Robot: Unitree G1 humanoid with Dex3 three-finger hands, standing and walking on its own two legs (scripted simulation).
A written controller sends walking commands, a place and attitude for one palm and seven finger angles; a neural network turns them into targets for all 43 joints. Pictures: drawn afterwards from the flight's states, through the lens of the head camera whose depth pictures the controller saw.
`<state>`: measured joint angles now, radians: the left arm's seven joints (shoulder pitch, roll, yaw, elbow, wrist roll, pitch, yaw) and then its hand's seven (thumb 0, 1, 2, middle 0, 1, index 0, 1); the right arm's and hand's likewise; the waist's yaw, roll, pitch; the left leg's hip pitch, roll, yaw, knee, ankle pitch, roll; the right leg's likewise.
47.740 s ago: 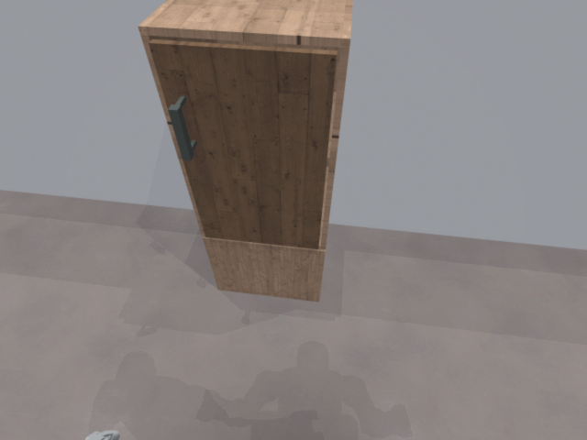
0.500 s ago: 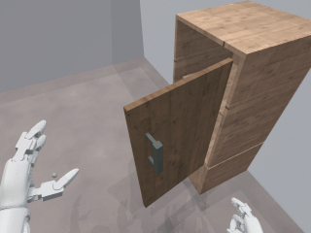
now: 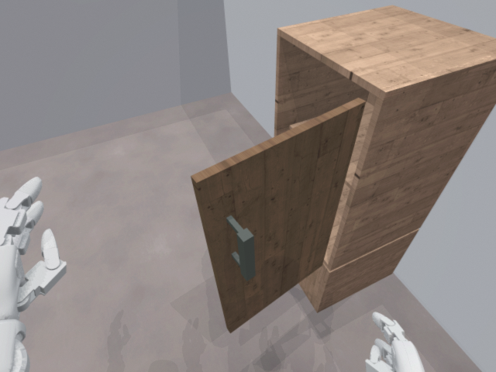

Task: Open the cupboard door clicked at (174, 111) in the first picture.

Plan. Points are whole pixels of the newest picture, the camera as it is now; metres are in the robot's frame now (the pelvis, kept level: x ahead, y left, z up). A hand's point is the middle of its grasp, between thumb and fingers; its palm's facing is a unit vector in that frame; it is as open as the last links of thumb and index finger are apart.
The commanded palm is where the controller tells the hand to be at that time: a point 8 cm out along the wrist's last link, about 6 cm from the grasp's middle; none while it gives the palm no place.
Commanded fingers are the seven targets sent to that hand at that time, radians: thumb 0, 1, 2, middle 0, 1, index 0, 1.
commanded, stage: draw the hand back to the body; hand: left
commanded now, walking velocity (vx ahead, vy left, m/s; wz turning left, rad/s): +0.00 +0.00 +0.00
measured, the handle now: (240, 248) +0.32 +0.06 +0.02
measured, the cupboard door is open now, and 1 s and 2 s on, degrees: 100 100 100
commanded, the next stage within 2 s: step back with the hand held close in 0.10 s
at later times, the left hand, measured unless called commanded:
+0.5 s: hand (64, 267) +0.19 +0.26 +0.15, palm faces +0.35 -0.79 -0.51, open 7.4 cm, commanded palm +0.12 +0.30 +0.18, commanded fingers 0.00 0.90 0.90 -0.20 -0.30 -0.20 -0.30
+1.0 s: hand (3, 330) +0.11 +0.28 +0.16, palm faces +0.46 -0.75 -0.48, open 7.4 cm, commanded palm +0.04 +0.32 +0.18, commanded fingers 0.00 0.90 0.90 -0.20 -0.30 -0.20 -0.30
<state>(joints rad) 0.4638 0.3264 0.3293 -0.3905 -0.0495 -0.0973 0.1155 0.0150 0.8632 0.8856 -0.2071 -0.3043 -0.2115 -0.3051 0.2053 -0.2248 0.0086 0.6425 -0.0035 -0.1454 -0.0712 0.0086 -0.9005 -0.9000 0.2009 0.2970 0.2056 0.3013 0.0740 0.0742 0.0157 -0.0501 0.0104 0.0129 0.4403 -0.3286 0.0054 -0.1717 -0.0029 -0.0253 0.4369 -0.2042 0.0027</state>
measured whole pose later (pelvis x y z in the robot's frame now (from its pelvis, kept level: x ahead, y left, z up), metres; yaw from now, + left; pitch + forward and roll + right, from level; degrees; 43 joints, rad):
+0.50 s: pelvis -0.03 +0.01 +0.00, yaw -2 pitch +0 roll +0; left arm 0.53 0.38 0.39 -0.42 -0.02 -0.19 0.12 0.02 0.89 0.90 -0.21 -0.30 -0.21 -0.31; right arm 0.17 -0.24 -0.01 0.58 0.00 -0.05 -0.07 0.01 -0.90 -0.90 0.20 0.30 0.21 0.30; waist 0.00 0.04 0.03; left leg -0.16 0.00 0.05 0.44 -0.28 0.02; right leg -0.28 -0.01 0.02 0.41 -0.13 0.01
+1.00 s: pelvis -0.10 +0.02 -0.02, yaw +0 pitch -2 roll +0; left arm 0.49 0.39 0.45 -0.48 0.03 -0.25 0.16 0.02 0.88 0.90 -0.21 -0.31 -0.22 -0.31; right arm 0.25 -0.21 0.00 0.56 0.00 -0.09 -0.07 0.01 -0.90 -0.90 0.20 0.30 0.21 0.30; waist -0.01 -0.02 0.04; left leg -0.36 -0.02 0.04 0.67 -0.29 0.05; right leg -0.44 0.00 0.05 0.60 -0.13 0.03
